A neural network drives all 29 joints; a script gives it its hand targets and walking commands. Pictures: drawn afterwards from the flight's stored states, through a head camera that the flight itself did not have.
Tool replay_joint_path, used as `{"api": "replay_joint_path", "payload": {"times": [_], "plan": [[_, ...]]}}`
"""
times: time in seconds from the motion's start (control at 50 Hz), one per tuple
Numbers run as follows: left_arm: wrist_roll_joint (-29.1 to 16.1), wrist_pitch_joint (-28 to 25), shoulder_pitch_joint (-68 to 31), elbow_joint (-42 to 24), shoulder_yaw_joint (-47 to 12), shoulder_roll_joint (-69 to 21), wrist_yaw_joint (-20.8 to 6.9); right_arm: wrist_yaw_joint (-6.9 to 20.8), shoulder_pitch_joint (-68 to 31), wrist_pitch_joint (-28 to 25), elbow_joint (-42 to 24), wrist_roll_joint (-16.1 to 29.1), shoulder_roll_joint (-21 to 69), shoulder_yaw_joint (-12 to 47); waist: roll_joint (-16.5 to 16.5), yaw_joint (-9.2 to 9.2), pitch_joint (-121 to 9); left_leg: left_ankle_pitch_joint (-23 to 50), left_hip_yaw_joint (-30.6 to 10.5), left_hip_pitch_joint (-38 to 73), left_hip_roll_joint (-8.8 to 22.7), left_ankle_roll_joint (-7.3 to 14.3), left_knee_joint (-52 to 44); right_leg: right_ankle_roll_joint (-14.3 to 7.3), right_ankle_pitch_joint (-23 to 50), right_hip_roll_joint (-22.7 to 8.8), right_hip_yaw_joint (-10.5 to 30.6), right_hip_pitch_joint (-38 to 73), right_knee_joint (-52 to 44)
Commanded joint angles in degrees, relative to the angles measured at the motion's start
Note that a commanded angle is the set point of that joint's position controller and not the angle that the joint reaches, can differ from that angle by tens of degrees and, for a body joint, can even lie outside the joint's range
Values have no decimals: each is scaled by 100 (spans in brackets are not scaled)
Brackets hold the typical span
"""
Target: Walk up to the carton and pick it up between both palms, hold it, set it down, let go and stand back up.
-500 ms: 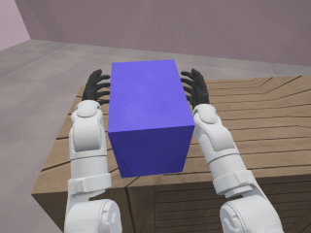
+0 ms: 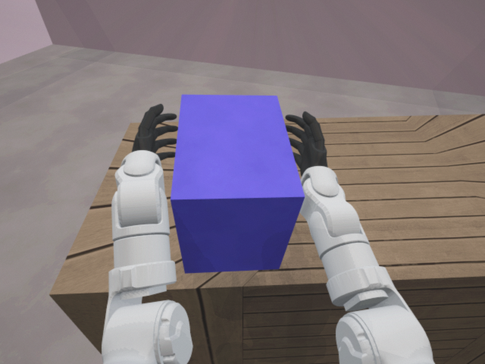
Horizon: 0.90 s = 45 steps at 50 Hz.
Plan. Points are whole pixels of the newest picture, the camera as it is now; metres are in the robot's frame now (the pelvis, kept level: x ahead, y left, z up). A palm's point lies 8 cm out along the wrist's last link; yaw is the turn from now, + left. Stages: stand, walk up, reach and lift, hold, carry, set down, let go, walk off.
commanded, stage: hold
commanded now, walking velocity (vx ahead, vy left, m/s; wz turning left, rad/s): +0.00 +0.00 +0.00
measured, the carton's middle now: (231, 183) +0.37 +0.02 +0.14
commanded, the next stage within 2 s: none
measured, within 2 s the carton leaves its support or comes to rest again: neither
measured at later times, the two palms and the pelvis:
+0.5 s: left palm (143, 165) +0.33 +0.14 +0.23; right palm (322, 170) +0.32 -0.12 +0.20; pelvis -0.02 +0.00 +0.00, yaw +0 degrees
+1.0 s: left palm (143, 161) +0.36 +0.15 +0.21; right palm (309, 165) +0.35 -0.11 +0.19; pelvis -0.01 +0.00 +0.00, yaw +1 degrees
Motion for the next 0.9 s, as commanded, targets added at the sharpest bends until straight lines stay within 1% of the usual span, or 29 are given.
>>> {"api": "replay_joint_path", "payload": {"times": [0.0,0.04,0.06,0.08,0.1,0.12,0.16,0.18,0.26,0.34,0.36,0.4,0.44,0.46,0.5,0.54,0.58,0.62,0.64,0.68,0.7,0.72,0.74,0.76,0.78,0.8,0.82,0.86,0.88], "plan": [[-413,-150,-1988,-674,-2444,-3193,-598,441,-3611,-385,-1889,523,2333,2570,142,-187,-2411,2204,312,150,-350,100,-499,12,1296,412,-742,1131,-108],[-468,-183,-2007,-863,-2534,-3224,-550,376,-3289,-262,-1737,577,2375,2644,187,-189,-2225,2440,237,174,-360,-23,-440,34,1459,433,-717,1111,-87],[-499,-134,-1790,-1091,-2748,-3220,-573,343,-3485,-358,-2191,712,2440,2918,250,-105,-2515,3044,243,367,-333,-69,-317,38,1993,433,-676,1226,-54],[-597,-102,-1730,-1349,-2889,-3333,-558,286,-3181,-260,-2106,759,2267,2833,291,-307,-2593,3302,138,566,-368,-128,-259,81,2105,479,-698,1209,-61],[-597,-75,-1886,-1298,-2876,-3233,-573,288,-3387,-288,-2242,857,2344,2872,316,-230,-2687,3191,152,490,-367,-140,-217,74,1983,473,-619,1273,-63],[-638,-118,-1977,-1598,-3000,-3392,-572,261,-3029,-240,-2103,843,2362,2918,321,-442,-2839,3496,117,740,-343,-216,-134,36,2214,508,-653,1266,-46],[-862,-123,-1855,-2191,-3409,-3422,-494,232,-2916,-255,-2639,1053,2292,3094,564,-424,-3162,4221,24,871,-308,-306,42,84,2666,525,-629,1206,35],[-734,-32,-1412,-1861,-3219,-3263,-505,203,-2667,-112,-2370,977,2092,2993,340,-479,-2932,4111,25,839,-365,-283,16,64,2658,510,-626,1334,-8],[-461,172,-1338,-1902,-2753,-2957,-681,184,-2260,86,-2129,794,2032,2849,174,-416,-2019,2951,157,246,-434,-178,-387,119,2269,373,-602,1535,-68],[-269,176,-2249,-970,-2236,-2883,-784,438,-3121,125,-1490,493,2109,2094,147,-359,-1069,660,232,-498,-293,-14,-943,-67,-186,345,-687,959,-268],[-232,152,-2454,-1001,-2084,-2791,-761,526,-3382,54,-1654,466,2274,1988,188,-175,-1162,345,294,-817,-278,80,-985,-63,-409,297,-658,1011,-231],[-121,173,-2585,-340,-1814,-2665,-743,657,-3697,21,-1299,254,2154,1760,143,-62,-856,-499,398,-1161,-346,230,-1255,-63,-1133,288,-694,765,-256],[45,152,-2644,28,-1522,-2648,-812,791,-3504,100,-958,-59,1982,1327,143,-119,-396,-1218,283,-1545,-223,447,-1635,-39,-1348,339,-734,899,-107],[217,146,-2828,680,-1189,-2576,-883,849,-3775,122,-627,-227,2059,1113,6,-112,93,-1961,285,-1939,-214,562,-1752,-50,-1884,324,-740,897,-111],[56,24,-2774,261,-1411,-2580,-847,877,-3776,-73,-888,-191,2098,1330,76,-96,-672,-1420,303,-1696,-209,530,-1637,4,-1275,336,-724,1139,-31],[-51,-163,-2919,227,-1502,-2686,-724,884,-4169,-260,-1208,-26,2332,1657,-95,154,-1326,-797,393,-1419,-263,504,-1314,27,-994,350,-694,979,30],[-251,-230,-2954,10,-1799,-2757,-657,826,-4111,-342,-1296,114,2504,1915,45,101,-1747,-53,361,-884,-311,373,-1058,15,-589,287,-664,739,-102],[-111,-250,-2849,328,-1678,-2712,-613,737,-4306,-419,-1299,76,2451,2032,-104,182,-1675,-158,380,-849,-295,393,-1045,10,-771,275,-683,709,-226],[-217,-319,-2769,-31,-1774,-2928,-570,782,-4174,-485,-1433,129,2577,2156,-108,209,-2103,203,338,-713,-287,376,-969,-17,-405,338,-737,790,-161],[0,-263,-3002,533,-1429,-2765,-541,892,-4131,-370,-763,-146,2317,1590,152,86,-1359,-1061,339,-1240,-267,469,-1258,-40,-1331,362,-777,497,-159],[163,-231,-3002,967,-1164,-2567,-571,929,-4367,-346,-740,-330,2195,1348,-35,233,-1078,-1569,381,-1662,-259,615,-1401,-11,-1697,344,-785,640,-126],[257,-195,-3126,1127,-1030,-2512,-594,987,-4315,-323,-412,-401,2156,1165,59,196,-820,-1874,375,-1913,-301,662,-1492,54,-1837,341,-698,698,-93],[322,-95,-2848,1152,-935,-2461,-652,957,-3963,-241,-391,-459,1996,1067,-175,163,-525,-1813,366,-1937,-284,672,-1520,54,-1783,350,-697,769,-98],[161,-149,-2783,824,-1203,-2638,-692,933,-3854,-349,-563,-443,2136,1096,15,-56,-969,-1470,366,-1664,-246,595,-1418,46,-1328,371,-710,1004,-56],[172,-168,-2824,1085,-1217,-2666,-720,901,-3915,-279,-170,-495,2020,947,112,-80,-605,-1732,347,-1716,-221,545,-1524,8,-1567,345,-754,802,-94],[141,-208,-2955,1008,-1164,-2604,-728,884,-3825,-274,-148,-414,2241,1014,-14,-127,-737,-1464,404,-1627,-287,522,-1422,97,-1367,323,-687,897,-132],[133,-232,-2754,875,-1308,-2680,-740,869,-3822,-339,-385,-340,2249,1208,-50,-57,-888,-1099,398,-1466,-276,507,-1322,78,-1071,306,-722,850,-133],[-18,-314,-2867,690,-1512,-2782,-712,783,-3876,-387,-418,-222,2379,1339,-39,-137,-1272,-429,393,-1058,-343,376,-1131,11,-851,247,-735,720,-257],[-108,-345,-2700,538,-1616,-2918,-669,751,-4233,-509,-1072,-63,2464,1691,-186,61,-1639,119,428,-884,-356,380,-980,34,-497,276,-727,726,-231]]}}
